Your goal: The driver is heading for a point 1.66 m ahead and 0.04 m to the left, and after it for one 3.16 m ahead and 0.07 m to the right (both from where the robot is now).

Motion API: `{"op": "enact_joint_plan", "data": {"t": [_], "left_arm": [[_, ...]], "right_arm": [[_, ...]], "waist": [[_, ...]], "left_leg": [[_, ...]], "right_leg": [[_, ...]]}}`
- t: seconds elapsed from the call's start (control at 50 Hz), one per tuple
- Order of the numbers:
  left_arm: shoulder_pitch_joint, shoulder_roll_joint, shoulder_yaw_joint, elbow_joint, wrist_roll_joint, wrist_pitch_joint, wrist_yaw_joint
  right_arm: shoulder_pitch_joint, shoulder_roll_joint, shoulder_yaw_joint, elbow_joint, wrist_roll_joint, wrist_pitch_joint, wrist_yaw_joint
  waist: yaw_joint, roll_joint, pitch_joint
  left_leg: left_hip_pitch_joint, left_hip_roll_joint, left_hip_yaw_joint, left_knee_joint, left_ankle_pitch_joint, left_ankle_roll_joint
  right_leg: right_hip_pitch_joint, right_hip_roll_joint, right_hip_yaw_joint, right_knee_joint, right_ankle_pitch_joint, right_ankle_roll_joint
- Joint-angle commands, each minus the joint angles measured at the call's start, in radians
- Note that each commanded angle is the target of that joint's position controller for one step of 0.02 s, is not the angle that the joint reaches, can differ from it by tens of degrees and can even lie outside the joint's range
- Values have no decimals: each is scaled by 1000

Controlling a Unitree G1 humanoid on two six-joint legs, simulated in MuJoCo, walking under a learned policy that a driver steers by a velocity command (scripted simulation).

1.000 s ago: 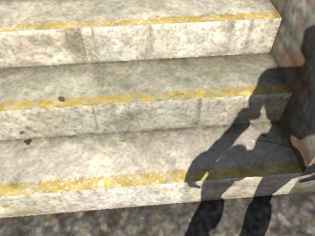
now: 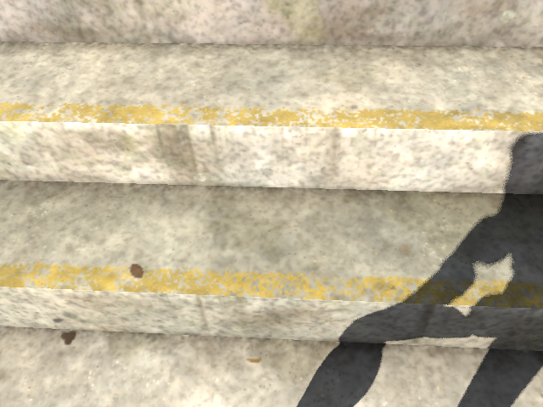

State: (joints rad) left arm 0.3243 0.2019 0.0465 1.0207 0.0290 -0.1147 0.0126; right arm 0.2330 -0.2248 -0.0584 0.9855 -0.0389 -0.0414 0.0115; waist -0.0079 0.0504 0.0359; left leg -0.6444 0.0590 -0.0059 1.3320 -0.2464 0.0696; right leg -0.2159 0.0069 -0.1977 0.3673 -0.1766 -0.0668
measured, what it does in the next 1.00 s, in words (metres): climbs: left foot 0.18 m higher, then right foot 0.19 m higher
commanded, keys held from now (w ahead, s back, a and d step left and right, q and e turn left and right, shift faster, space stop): w+q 0.28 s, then w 0.58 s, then w+e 0.14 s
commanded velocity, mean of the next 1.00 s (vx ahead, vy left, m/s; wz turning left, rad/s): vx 0.50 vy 0.00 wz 0.25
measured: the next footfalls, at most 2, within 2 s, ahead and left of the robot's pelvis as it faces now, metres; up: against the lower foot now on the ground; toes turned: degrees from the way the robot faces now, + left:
left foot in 0.40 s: +0.41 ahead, +0.23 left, +0.18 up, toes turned +17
right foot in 0.96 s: +0.70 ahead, +0.19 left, +0.37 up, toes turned +14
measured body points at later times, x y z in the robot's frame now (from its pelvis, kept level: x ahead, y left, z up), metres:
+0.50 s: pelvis +0.27 +0.14 +0.06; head +0.33 +0.15 +0.50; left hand +0.24 +0.39 -0.08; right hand +0.53 +0.00 -0.05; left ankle +0.37 +0.22 -0.56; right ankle +0.12 -0.07 -0.49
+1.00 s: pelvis +0.56 +0.21 +0.22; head +0.58 +0.24 +0.67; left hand +0.74 +0.45 +0.13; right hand +0.55 -0.03 +0.09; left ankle +0.39 +0.22 -0.52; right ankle +0.66 +0.17 -0.38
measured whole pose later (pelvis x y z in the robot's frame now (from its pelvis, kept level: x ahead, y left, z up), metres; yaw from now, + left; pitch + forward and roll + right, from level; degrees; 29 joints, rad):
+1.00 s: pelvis +0.56 +0.21 +0.22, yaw +14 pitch +8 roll -7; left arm -0.02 0.14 -0.07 0.68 -0.01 0.08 -0.08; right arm 0.50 -0.21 0.01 1.11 -0.08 -0.10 0.15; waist 0.02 0.08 -0.13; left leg -0.08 0.06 0.04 0.36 -0.11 0.16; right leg -0.95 0.13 -0.22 1.29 -0.56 -0.13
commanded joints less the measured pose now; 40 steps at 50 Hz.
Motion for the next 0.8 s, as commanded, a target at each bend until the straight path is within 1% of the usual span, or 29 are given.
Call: {"op": "enact_joint_plan", "data": {"t": [0.02, 0.1, 0.16, 0.22, 0.26, 0.3, 0.32, 0.34, 0.36, 0.38, 0.4, 0.42, 0.44, 0.46, 0.48, 0.5, 0.52, 0.54, 0.56, 0.58, 0.6, 0.62, 0.64, 0.68, 0.7, 0.72, 0.76, 0.78, 0.8], "left_arm": [[60, 78, 11, -36, 12, -19, -1], [193, 73, 7, 10, 18, -19, 14], [262, 83, 9, 44, 32, -24, 10], [286, 82, 0, 70, 34, -36, 7], [301, 95, -6, 94, 28, -34, 10], [274, 73, -19, 111, 12, -3, 17], [186, 87, -21, 65, 0, 17, 19], [162, 86, -28, 50, -46, 22, 22], [161, 156, -21, -10, -54, 15, 16], [137, 288, 14, -39, -68, -4, -4], [93, 375, 51, -55, -109, -19, -32], [117, 267, 35, -124, -102, -37, -71], [150, 194, 35, -143, -76, -35, -93], [145, 84, 28, -164, -49, -21, -80], [76, 36, 19, -204, -35, 1, -55], [9, -17, 5, -237, -8, 19, -30], [-44, -61, -10, -256, 19, 31, -9], [-16, -73, -17, -270, 15, 45, 0], [-3, -7, -23, -232, -22, 24, -91], [-29, 46, 0, -253, -33, 12, -100], [-39, 38, -9, -246, -41, 5, -97], [-73, 17, -19, -271, -44, 2, -87], [-79, 21, -30, -260, -46, 1, -92], [-111, -25, -69, -266, -25, 19, -91], [-135, -18, -73, -279, -26, 24, -89], [-212, 33, -66, -311, -35, 37, -91], [-347, 54, -66, -375, -53, 64, -97], [-464, 53, -72, -423, -55, 83, -88], [-492, 39, -80, -423, -61, 97, -69]], "right_arm": [[24, 33, -2, -54, -2, 26, -8], [-180, 50, -2, -165, -6, 47, -25], [-297, 80, 10, -267, -3, 51, -59], [-461, 98, 28, -378, -14, 49, -62], [-551, 137, 52, -458, 1, 46, -65], [-649, 163, 87, -559, 8, 38, -43], [-562, 158, 100, -552, 11, 40, -16], [-481, 175, 115, -543, 30, 43, -1], [-298, 93, 78, -467, 25, 48, 4], [2, 41, 50, -396, 34, 47, 1], [153, -12, 25, -355, 27, 43, 7], [129, -128, -10, -317, 20, 37, -5], [126, -274, -62, -298, 21, 48, -29], [20, -256, -66, -290, -2, 42, -19], [-36, -201, -53, -243, -3, 32, -7], [-53, -112, -32, -181, 1, 18, -5], [-71, -28, -7, -127, 5, 8, -6], [-48, 28, 10, -97, 4, -1, 4], [51, 23, 40, -79, -32, 0, 54], [114, -7, 34, -15, -73, 4, 83], [110, -16, 32, 8, -80, 3, 96], [100, -44, 26, 19, -76, -6, 105], [139, -24, 29, 47, -70, -17, 99], [157, 24, 63, 94, -87, -26, 92], [126, 11, 68, 84, -90, -40, 92], [108, -31, 70, 70, -103, -50, 102], [188, -54, 74, 58, -93, -70, 82], [306, -78, 72, 81, -84, -65, 78], [434, -72, 75, 124, -85, -61, 81]], "waist": [[-21, -119, -69], [31, -159, 25], [38, -91, 96], [60, -79, 142], [65, -110, 154], [57, -109, 170], [9, -86, 124], [-17, -89, 17], [-68, -126, -153], [-190, -267, -361], [-273, -319, -482], [-218, -76, -510], [-161, 167, -662], [-73, 76, -619], [-28, -36, -478], [9, -81, -262], [31, -27, -122], [55, 11, -83], [-19, 33, -31], [14, -9, -22], [37, -53, -51], [73, -38, -78], [72, 31, -89], [121, -25, -26], [142, -67, -14], [144, -110, -54], [83, 23, -101], [32, 90, -97], [-19, 66, -97]], "left_leg": [[-167, 14, 1, 296, 30, -1], [-520, 5, -25, 546, -27, -3], [-844, 13, -93, 777, -222, 19], [-924, 7, -29, 715, -321, 41], [-1039, 20, -6, 767, -419, 70], [-919, 62, 63, 510, -445, 79], [-616, 60, 170, 247, -328, 83], [-179, 38, 203, 27, -159, 114], [112, -104, 303, 57, -166, 107], [373, -162, 266, -6, -75, 124], [510, -170, 123, -295, -14, 143], [768, 39, -368, -553, 114, 201], [757, 255, -840, -867, 284, 203], [648, 245, -788, -877, 94, 152], [507, 235, -731, -894, -126, 127], [336, 183, -600, -851, -240, 92], [216, 121, -490, -818, -284, 93], [181, 112, -435, -844, -251, 85], [165, 95, -478, -866, -99, 88], [193, 135, -449, -876, 106, 57], [233, 145, -405, -875, 114, 28], [272, 124, -303, -894, 106, -7], [346, 132, -296, -907, 88, 23], [322, 98, -230, -949, -74, -6], [242, 53, -151, -959, -110, -32], [105, 22, -68, -991, -87, -56], [38, -13, -9, -1067, 46, -46], [148, 42, -79, -1122, 218, 5], [341, 69, -122, -1089, 299, 3]], "right_leg": [[51, -343, 185, -123, 209, -144], [149, -378, 233, -185, -157, -130], [297, -446, 249, -231, -267, -121], [328, -396, 140, -266, -186, -66], [403, -419, 103, -299, -70, -56], [313, -342, 3, -387, 63, -29], [157, -286, -91, -447, 253, -59], [21, -272, -115, -458, 668, -85], [51, -286, -99, -240, 1397, -116], [121, -314, -76, 54, 1770, -117], [187, -277, -45, 348, 1723, -58], [-208, -124, 38, 783, 777, 39], [-265, 71, 220, 1280, -23, 66], [-326, 32, 384, 1470, 11, 47], [-388, -4, 348, 1526, 104, 35], [-475, -54, 306, 1497, 157, 20], [-564, -53, 302, 1565, 159, -9], [-619, -38, 303, 1655, 127, -19], [-776, 93, 556, 1738, 232, -144], [-903, 108, 591, 1754, 288, -175], [-1005, 102, 593, 1776, 310, -193], [-1062, 107, 551, 1771, 274, -218], [-1185, 115, 505, 2037, 182, -229], [-1371, 116, 479, 2179, 149, -242], [-1332, 100, 430, 2071, 208, -235], [-1172, 71, 339, 1897, 331, -206], [-1035, 27, 185, 1786, 335, -129], [-1099, 19, 109, 1782, 206, -91], [-1227, 29, 135, 1736, 166, -82]]}}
